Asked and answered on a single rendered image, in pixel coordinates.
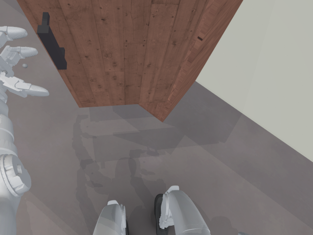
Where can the robot left upper arm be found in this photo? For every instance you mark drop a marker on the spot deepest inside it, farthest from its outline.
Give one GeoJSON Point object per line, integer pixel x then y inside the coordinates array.
{"type": "Point", "coordinates": [14, 182]}

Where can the cupboard door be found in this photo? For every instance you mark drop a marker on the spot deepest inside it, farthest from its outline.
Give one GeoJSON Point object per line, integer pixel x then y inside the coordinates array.
{"type": "Point", "coordinates": [119, 52]}

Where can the left robot hand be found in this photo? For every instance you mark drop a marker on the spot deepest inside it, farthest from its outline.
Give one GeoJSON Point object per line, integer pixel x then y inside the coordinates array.
{"type": "Point", "coordinates": [10, 57]}

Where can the right robot thigh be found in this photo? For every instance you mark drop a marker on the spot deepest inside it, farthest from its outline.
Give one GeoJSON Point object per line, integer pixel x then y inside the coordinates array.
{"type": "Point", "coordinates": [187, 219]}

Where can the handle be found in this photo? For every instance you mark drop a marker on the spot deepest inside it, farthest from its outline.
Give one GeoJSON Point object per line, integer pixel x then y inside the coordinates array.
{"type": "Point", "coordinates": [56, 53]}

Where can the right robot shin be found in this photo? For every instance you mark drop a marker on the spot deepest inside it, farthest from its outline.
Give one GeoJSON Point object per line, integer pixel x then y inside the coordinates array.
{"type": "Point", "coordinates": [163, 220]}

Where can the left robot forearm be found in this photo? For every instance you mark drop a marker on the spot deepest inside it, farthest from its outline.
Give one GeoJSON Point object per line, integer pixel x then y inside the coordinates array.
{"type": "Point", "coordinates": [6, 128]}

